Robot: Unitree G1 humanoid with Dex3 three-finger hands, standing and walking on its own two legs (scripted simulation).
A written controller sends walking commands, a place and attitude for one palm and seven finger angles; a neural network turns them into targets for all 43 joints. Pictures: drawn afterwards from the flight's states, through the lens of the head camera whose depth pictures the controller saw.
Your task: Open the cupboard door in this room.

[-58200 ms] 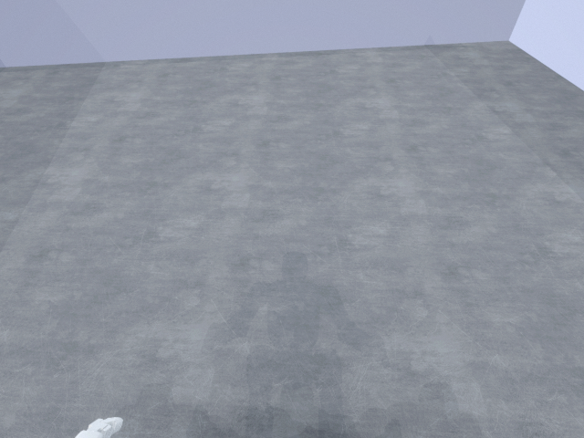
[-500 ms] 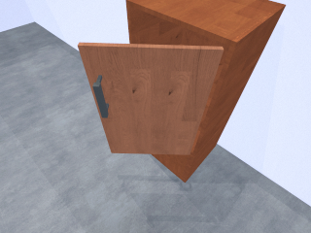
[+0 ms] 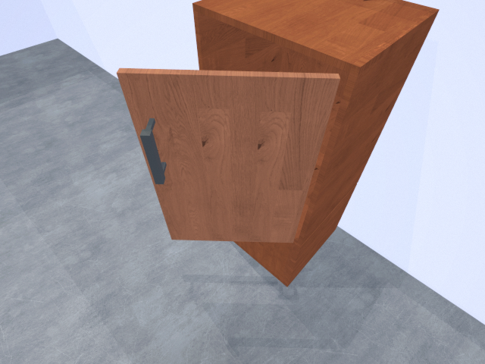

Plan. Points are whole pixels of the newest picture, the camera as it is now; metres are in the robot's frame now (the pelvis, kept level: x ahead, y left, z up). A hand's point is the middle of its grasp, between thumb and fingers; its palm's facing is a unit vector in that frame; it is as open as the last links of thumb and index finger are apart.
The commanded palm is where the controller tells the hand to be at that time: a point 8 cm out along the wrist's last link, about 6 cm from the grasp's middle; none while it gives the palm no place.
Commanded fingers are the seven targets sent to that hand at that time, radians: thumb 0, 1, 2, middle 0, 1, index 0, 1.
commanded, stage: come to a stop and stand still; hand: left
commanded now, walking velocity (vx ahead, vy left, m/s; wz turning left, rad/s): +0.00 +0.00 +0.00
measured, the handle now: (155, 152) +0.51 +0.23 +0.03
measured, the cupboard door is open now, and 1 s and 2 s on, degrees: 42 42 42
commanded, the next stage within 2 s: look again from close up in 0.40 s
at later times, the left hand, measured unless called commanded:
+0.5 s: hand out of the picture +0.03 +0.20 -0.18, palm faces +0.01 -0.98 -0.21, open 7.3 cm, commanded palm none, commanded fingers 0.00 0.90 0.90 -0.20 -0.30 -0.20 -0.30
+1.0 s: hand out of the picture +0.01 +0.20 -0.18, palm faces +0.02 -0.98 -0.19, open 7.4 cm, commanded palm none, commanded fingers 0.00 0.90 0.90 -0.20 -0.30 -0.20 -0.30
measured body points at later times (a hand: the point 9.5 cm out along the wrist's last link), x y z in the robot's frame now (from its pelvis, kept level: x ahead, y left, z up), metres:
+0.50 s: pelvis +0.01 +0.02 +0.00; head +0.02 +0.02 +0.45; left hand +0.03 +0.25 -0.16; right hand +0.02 -0.21 -0.16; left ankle +0.01 +0.11 -0.74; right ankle -0.02 -0.08 -0.74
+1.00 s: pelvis +0.01 +0.02 +0.00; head +0.02 +0.03 +0.45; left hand +0.01 +0.25 -0.16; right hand +0.04 -0.21 -0.16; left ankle +0.01 +0.11 -0.74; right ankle -0.02 -0.08 -0.74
